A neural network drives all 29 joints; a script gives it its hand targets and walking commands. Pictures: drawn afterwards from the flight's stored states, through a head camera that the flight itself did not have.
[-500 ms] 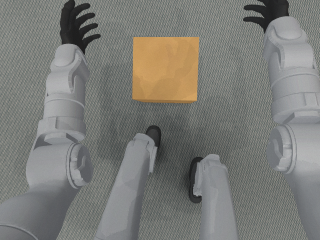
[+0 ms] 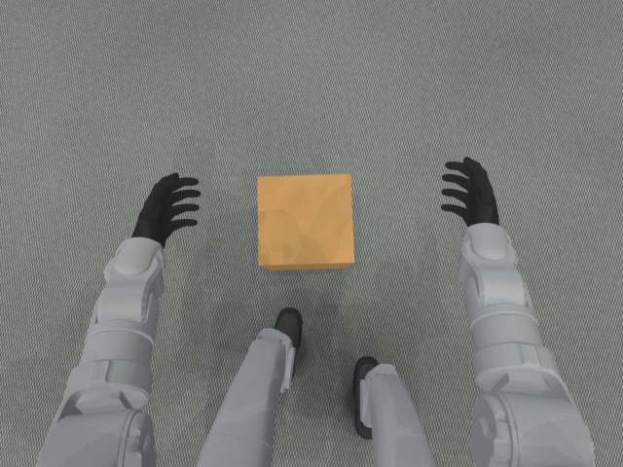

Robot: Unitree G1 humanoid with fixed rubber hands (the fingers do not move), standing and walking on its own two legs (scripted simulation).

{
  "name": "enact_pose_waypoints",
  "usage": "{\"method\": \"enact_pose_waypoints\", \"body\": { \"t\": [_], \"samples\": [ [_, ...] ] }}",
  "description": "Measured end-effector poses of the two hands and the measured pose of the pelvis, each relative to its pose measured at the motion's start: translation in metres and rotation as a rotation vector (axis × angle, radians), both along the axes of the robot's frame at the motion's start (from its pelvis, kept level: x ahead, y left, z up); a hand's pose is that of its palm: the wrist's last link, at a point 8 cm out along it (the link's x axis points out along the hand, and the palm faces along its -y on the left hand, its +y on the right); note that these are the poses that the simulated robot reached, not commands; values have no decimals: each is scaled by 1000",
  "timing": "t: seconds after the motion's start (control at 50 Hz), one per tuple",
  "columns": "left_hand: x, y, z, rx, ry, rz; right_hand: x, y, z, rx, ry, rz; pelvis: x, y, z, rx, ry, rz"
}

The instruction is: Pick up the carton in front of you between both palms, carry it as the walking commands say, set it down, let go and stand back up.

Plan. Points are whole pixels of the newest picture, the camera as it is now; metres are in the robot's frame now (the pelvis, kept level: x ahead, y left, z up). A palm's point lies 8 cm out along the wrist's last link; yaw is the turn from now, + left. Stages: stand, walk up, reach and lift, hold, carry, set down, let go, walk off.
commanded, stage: let go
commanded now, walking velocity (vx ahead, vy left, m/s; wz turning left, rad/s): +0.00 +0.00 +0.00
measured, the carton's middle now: (306, 227) +0.44 +0.10 -0.57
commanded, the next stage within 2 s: stand in 1.06 s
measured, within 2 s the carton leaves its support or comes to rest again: neither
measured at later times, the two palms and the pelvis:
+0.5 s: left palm (105, 368) +0.19 +0.23 +0.00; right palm (579, 356) +0.27 -0.22 -0.01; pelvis +0.05 -0.01 +0.07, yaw +3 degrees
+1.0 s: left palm (110, 353) +0.21 +0.23 +0.01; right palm out of the picture +0.24 -0.25 +0.01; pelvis +0.07 -0.03 +0.07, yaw +3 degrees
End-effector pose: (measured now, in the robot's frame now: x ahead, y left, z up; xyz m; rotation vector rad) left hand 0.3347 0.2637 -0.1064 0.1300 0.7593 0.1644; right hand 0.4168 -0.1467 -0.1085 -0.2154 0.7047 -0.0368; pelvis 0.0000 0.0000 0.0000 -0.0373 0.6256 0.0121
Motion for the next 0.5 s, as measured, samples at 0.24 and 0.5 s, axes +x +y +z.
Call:
{"method": "enact_pose_waypoints", "body": {
  "t": [0.24,0.5],
  "samples": [
    [-79,-1,62,-7,28,-24,-62,-20,55,5,25,29,29,6,40,22,-236,28],
    [-142,-32,106,-11,48,-13,-143,-68,98,4,55,31,51,-9,71,63,-502,38]
  ]
}}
